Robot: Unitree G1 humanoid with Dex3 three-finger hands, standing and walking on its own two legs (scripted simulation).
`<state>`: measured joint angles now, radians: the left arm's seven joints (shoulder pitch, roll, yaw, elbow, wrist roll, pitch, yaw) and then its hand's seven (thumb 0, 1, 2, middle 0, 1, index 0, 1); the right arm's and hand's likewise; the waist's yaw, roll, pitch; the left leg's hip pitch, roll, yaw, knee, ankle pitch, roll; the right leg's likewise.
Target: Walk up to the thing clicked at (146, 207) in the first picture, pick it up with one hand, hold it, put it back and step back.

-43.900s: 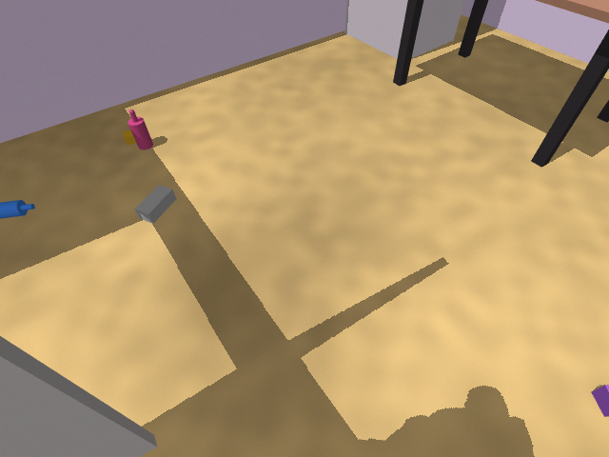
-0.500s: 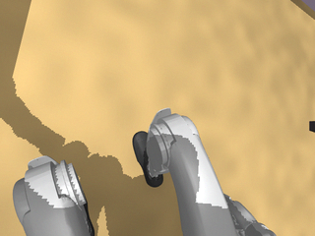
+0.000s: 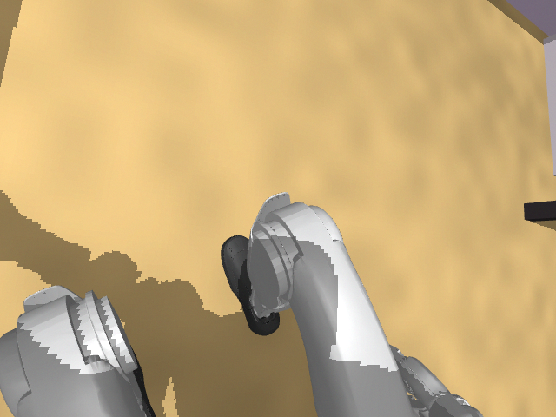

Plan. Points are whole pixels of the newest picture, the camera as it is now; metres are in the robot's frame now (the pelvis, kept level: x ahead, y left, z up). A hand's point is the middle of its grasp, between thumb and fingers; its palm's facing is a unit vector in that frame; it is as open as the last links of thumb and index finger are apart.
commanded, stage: rest palm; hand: left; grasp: from above
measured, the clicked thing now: out of the picture +0.53 +0.36 -0.29
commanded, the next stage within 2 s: none
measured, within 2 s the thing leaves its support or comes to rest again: neither
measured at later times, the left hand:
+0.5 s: hand out of the picture +0.51 +0.34 -0.23, palm faces -0.45 -0.15 -0.88, open 14.1 cm
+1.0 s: hand out of the picture +0.52 +0.34 -0.23, palm faces -0.45 -0.13 -0.89, open 13.9 cm
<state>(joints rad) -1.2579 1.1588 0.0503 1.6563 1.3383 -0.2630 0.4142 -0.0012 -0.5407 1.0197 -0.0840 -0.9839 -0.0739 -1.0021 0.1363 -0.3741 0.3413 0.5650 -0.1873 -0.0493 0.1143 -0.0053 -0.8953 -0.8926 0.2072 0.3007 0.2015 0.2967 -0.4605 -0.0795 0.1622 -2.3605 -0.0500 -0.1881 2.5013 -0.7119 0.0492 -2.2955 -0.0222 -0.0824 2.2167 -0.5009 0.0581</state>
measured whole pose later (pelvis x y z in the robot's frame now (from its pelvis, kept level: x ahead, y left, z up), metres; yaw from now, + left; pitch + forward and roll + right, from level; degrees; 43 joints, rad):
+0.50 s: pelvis +0.00 +0.00 +0.00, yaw -1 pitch +30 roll -18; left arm -1.24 1.22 0.08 1.61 1.32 -0.31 0.37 0.00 -0.51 0.98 -0.09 -1.01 -0.09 -1.02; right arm 0.14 -0.41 0.37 0.52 -0.20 -0.02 0.11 -0.01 -0.90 -0.89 0.21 0.30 0.20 0.30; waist -0.46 -0.11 0.23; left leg -2.34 -0.05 -0.22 2.52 -0.74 0.05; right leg -2.27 -0.02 -0.11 2.22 -0.52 0.05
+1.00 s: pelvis +0.00 +0.00 +0.00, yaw -1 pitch +31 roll -18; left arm -1.26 1.22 0.07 1.62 1.31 -0.25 0.37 0.00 -0.47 0.95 -0.10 -1.02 -0.11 -1.02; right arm 0.13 -0.40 0.39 0.52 -0.20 -0.05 0.11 -0.01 -0.90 -0.90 0.21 0.30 0.20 0.30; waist -0.47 -0.11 0.23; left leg -2.35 -0.04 -0.21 2.51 -0.72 0.05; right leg -2.28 -0.02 -0.11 2.21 -0.50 0.06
